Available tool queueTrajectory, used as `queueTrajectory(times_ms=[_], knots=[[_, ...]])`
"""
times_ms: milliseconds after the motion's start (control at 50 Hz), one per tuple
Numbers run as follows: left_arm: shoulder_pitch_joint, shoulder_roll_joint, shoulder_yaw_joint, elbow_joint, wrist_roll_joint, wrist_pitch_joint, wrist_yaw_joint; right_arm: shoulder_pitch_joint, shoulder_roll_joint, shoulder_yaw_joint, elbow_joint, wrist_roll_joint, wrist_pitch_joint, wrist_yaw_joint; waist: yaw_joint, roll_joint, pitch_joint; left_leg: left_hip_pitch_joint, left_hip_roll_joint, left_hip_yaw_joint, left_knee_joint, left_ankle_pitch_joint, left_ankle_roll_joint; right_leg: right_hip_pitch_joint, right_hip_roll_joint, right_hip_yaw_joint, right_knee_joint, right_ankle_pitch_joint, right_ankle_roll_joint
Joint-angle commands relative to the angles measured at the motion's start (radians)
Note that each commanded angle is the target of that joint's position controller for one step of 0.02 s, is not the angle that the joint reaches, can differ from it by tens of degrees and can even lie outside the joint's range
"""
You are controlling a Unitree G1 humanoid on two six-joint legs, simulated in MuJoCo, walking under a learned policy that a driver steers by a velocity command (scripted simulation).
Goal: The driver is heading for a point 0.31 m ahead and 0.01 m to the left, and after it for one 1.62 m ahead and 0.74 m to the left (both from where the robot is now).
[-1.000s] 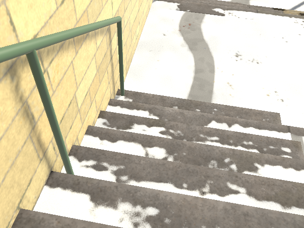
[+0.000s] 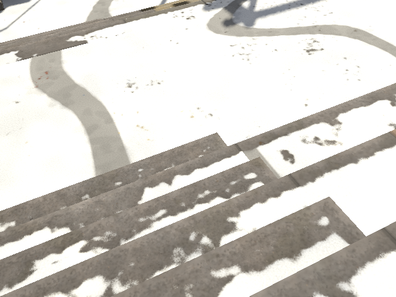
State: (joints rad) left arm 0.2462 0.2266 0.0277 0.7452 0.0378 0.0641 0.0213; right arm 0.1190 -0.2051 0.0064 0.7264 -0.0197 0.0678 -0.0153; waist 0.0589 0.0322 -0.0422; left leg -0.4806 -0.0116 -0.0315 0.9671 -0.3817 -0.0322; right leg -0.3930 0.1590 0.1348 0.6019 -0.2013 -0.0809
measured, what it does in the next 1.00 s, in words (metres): walks ahead: left foot, then right foot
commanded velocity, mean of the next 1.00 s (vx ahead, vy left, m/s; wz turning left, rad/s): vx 0.12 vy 0.00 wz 0.02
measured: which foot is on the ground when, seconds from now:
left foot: up 0.00-0.04, down 0.06-0.72, up 0.74-1.00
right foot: down 0.00-0.08, up 0.10-0.30, down 0.32-1.00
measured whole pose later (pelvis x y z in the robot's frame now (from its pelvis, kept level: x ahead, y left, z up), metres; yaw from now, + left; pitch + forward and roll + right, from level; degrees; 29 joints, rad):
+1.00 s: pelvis +0.14 +0.02 +0.00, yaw +6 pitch +0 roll -1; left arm 0.41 0.21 0.04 1.00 0.02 -0.04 0.05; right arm 0.18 -0.28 -0.07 0.84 -0.05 0.03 0.02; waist 0.05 0.02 0.05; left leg -0.60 -0.04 -0.03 1.11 -0.12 0.06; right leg -0.09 0.03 -0.06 0.56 -0.47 -0.04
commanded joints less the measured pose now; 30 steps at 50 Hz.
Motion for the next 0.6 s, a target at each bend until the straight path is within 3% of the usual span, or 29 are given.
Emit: queueTrajectory(times_ms=[20,40,60,80,100,120,160,180,220,280,320,340,360,400,440,480,520,560,600], knots=[[0.021,0.136,0.031,-0.056,0.013,0.021,0.004,0.038,-0.061,-0.015,-0.059,0.033,-0.024,0.005,-0.015,-0.19,0.042,0.141,-0.026,0.013,-0.283,-0.148,0.051,0.026,-0.269,0.391,-0.278,-0.037,-0.152],[-0.002,0.127,0.027,-0.061,0.0,0.023,0.008,0.114,-0.043,-0.015,-0.033,0.034,-0.031,0.001,-0.06,-0.15,0.038,0.264,-0.026,0.017,-0.438,-0.041,0.074,-0.02,-0.25,0.387,-0.263,-0.074,-0.123],[0.009,0.108,0.025,-0.056,-0.016,0.02,0.013,0.166,-0.053,-0.021,-0.017,0.016,-0.042,-0.006,-0.084,-0.08,0.046,0.384,-0.001,-0.016,-0.588,0.03,0.088,-0.096,-0.205,0.347,-0.197,-0.158,-0.069],[0.071,0.046,0.02,-0.044,-0.03,0.01,0.011,0.161,-0.098,-0.024,-0.029,-0.002,-0.053,-0.007,-0.049,0.096,0.017,0.484,0.166,-0.229,-0.644,-0.024,0.112,-0.182,-0.11,0.198,0.023,-0.265,0.0],[-0.057,0.099,0.036,-0.108,-0.046,-0.007,0.005,0.169,-0.166,-0.026,-0.041,-0.013,-0.062,-0.007,-0.091,0.222,0.095,0.414,0.344,-0.512,-0.727,0.179,0.186,-0.343,0.011,0.068,0.017,-0.338,0.029],[-0.093,0.138,0.049,-0.089,-0.028,-0.018,-0.002,0.149,-0.132,-0.015,-0.027,-0.015,-0.073,-0.009,-0.078,0.116,0.115,0.368,0.342,-0.487,-0.696,0.315,0.204,-0.263,-0.034,0.086,0.064,-0.315,0.049],[-0.052,0.086,0.036,-0.037,-0.019,-0.018,-0.022,0.094,-0.118,-0.011,-0.028,-0.008,-0.082,-0.005,-0.027,0.052,0.053,0.305,0.241,-0.312,-0.649,0.386,0.192,-0.104,-0.029,0.028,0.131,-0.194,0.074],[-0.038,0.076,0.032,-0.022,-0.012,-0.014,-0.031,0.068,-0.117,-0.012,-0.034,0.0,-0.087,-0.007,-0.014,0.086,0.03,0.285,0.192,-0.24,-0.634,0.414,0.175,-0.048,-0.031,-0.002,0.143,-0.148,0.079],[-0.044,0.068,0.026,0.006,-0.028,-0.009,-0.034,0.036,-0.101,-0.008,-0.039,0.012,-0.089,-0.004,-0.016,0.148,0.013,0.273,0.136,-0.164,-0.618,0.471,0.155,0.034,-0.042,-0.048,0.066,-0.125,0.094],[-0.099,0.052,0.01,0.017,-0.043,0.0,-0.025,0.108,-0.114,-0.01,-0.01,0.011,-0.081,0.002,-0.062,0.133,0.039,0.284,0.138,-0.186,-0.632,0.338,0.148,0.116,-0.074,-0.091,-0.137,-0.078,0.088],[-0.081,0.057,0.005,0.047,-0.031,-0.004,-0.018,0.139,-0.129,-0.015,0.01,0.009,-0.084,0.004,-0.064,0.096,0.042,0.243,0.137,-0.213,-0.64,0.254,0.13,0.247,-0.107,-0.062,-0.227,0.031,0.08],[-0.068,0.075,0.004,0.057,-0.021,-0.012,-0.012,0.137,-0.116,-0.01,0.009,0.007,-0.092,0.009,-0.062,0.077,0.032,0.216,0.136,-0.218,-0.637,0.231,0.116,0.311,-0.159,-0.012,-0.235,0.064,0.076],[-0.089,0.102,0.012,0.074,-0.025,-0.019,-0.009,0.165,-0.1,-0.005,0.017,0.014,-0.097,0.017,-0.083,-0.003,0.034,0.185,0.106,-0.182,-0.653,0.172,0.098,0.31,-0.189,0.03,-0.185,0.116,0.061],[-0.103,0.09,0.005,0.088,-0.026,-0.033,-0.012,0.159,-0.118,-0.011,0.041,0.004,-0.095,0.016,-0.069,-0.041,0.057,0.239,0.076,-0.124,-0.634,0.143,0.092,0.244,-0.211,0.059,-0.218,0.145,0.042],[-0.09,0.071,-0.003,0.121,-0.029,-0.038,-0.006,0.172,-0.1,-0.005,0.068,0.0,-0.093,0.017,-0.07,-0.05,0.038,0.275,0.075,-0.115,-0.648,0.119,0.088,0.255,-0.208,0.057,-0.246,0.101,0.044],[-0.094,0.087,0.006,0.134,-0.028,-0.037,-0.004,0.189,-0.141,-0.023,0.092,0.006,-0.089,0.025,-0.078,-0.038,0.054,0.281,0.07,-0.135,-0.669,-0.015,0.117,0.228,-0.168,0.021,-0.204,-0.052,0.027],[-0.106,0.089,0.012,0.135,-0.031,-0.039,-0.01,0.169,-0.169,-0.039,0.098,0.004,-0.079,0.03,-0.082,0.03,0.104,0.279,0.08,-0.187,-0.698,-0.216,0.154,0.134,-0.124,-0.027,-0.141,-0.204,0.001],[-0.105,0.089,0.019,0.143,-0.037,-0.052,-0.011,0.173,-0.16,-0.045,0.096,-0.003,-0.072,0.03,-0.088,0.042,0.146,0.291,0.118,-0.253,-0.741,-0.311,0.187,0.054,-0.112,-0.055,-0.102,-0.227,-0.014],[-0.11,0.077,0.02,0.146,-0.023,-0.071,-0.011,0.186,-0.163,-0.056,0.103,-0.001,-0.076,0.022,-0.089,0.033,0.181,0.306,0.153,-0.291,-0.744,-0.296,0.212,0.025,-0.116,-0.076,-0.076,-0.196,-0.02]])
